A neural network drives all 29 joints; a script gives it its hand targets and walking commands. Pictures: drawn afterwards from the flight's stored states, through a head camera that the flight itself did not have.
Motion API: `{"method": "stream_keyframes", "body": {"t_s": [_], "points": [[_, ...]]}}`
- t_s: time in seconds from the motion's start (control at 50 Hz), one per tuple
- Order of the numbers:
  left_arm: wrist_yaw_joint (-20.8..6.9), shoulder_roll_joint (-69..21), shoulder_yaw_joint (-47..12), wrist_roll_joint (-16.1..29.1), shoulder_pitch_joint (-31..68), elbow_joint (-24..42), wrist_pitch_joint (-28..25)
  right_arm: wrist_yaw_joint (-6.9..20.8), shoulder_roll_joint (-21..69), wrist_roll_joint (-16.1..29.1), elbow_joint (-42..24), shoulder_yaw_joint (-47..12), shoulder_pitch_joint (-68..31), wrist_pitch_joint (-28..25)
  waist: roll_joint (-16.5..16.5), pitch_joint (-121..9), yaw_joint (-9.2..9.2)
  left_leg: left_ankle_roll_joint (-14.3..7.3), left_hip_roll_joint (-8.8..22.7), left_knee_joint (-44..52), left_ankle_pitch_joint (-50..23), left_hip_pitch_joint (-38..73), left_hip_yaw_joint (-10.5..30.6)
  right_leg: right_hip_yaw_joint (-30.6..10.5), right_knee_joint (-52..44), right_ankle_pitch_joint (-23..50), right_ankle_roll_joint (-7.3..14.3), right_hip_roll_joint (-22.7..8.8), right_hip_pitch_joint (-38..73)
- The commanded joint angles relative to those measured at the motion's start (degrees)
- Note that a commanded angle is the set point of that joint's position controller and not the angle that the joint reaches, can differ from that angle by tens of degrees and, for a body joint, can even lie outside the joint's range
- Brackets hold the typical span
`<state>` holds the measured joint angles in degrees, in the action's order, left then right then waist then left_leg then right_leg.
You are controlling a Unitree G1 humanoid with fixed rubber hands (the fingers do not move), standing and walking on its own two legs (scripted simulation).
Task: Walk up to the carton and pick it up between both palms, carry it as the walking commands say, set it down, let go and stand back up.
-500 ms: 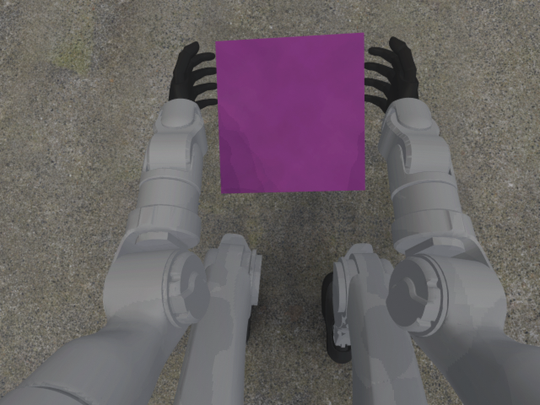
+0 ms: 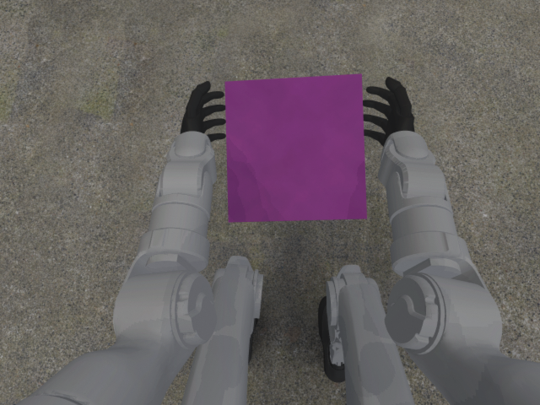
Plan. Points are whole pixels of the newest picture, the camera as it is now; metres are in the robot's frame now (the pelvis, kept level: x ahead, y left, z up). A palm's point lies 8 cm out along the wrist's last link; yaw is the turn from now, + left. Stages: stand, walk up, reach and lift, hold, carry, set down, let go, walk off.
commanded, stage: reach and lift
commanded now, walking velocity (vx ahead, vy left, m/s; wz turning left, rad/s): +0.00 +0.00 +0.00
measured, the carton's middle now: (294, 157) +0.48 +0.02 -0.14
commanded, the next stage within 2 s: none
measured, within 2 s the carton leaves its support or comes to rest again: neither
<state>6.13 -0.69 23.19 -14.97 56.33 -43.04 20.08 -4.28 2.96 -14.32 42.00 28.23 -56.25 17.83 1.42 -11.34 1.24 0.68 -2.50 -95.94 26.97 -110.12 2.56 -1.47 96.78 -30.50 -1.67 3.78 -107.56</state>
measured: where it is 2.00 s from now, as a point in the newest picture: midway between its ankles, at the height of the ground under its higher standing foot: (287, 346)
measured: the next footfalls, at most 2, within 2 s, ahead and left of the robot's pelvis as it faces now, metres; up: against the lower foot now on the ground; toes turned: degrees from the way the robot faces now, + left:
none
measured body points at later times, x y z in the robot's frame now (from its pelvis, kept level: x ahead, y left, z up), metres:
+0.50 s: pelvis +0.02 +0.00 +0.06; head +0.21 +0.02 +0.47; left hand +0.46 +0.16 +0.01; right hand +0.48 -0.12 +0.01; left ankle +0.11 +0.12 -0.49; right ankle +0.09 -0.12 -0.49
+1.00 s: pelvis +0.04 +0.00 +0.13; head +0.20 +0.02 +0.55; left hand +0.45 +0.16 +0.08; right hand +0.46 -0.13 +0.09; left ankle +0.11 +0.12 -0.49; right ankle +0.09 -0.12 -0.49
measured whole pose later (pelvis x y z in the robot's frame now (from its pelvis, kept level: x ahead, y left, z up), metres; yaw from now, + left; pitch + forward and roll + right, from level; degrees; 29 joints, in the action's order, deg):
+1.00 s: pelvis +0.04 +0.00 +0.13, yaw +1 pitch +31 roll -1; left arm 4.6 -6.0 21.8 -17.4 39.8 -38.0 19.2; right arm -3.0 7.9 -15.2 36.7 27.0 -39.2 17.0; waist 1.4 -12.0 1.2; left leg 0.5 -2.0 -68.6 22.8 -76.8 3.1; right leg -2.4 68.9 -25.5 -0.8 3.2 -74.4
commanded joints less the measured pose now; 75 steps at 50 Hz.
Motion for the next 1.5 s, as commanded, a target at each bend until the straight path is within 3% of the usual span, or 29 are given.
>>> {"method": "stream_keyframes", "body": {"t_s": [0.0,0.74,1.48], "points": [[-16.33,-62.17,-24.15,9.4,31.48,-0.75,-2.14,16.82,56.85,7.31,4.51,-28.45,-32.31,-0.06,-2.0,-51.83,0.75,0.65,-6.72,11.79,-11.02,38.82,-4.71,5.21,-11.99,8.5,1.03,6.52,21.67],[-17.08,-65.8,-26.14,7.08,15.88,0.31,-2.68,17.03,59.28,6.55,1.35,-31.15,-17.54,-0.82,-1.65,-42.24,0.58,0.47,-5.74,29.46,-15.86,56.28,-2.17,1.77,-30.47,14.14,1.03,5.47,42.45],[-18.99,-66.33,-29.69,4.89,-2.57,7.14,-1.47,19.04,61.71,4.49,-4.56,-35.07,2.08,1.13,-1.71,-28.04,-0.36,-0.41,-3.88,53.4,-25.48,80.27,0.72,-1.42,-54.67,24.98,1.56,2.99,70.09]]}}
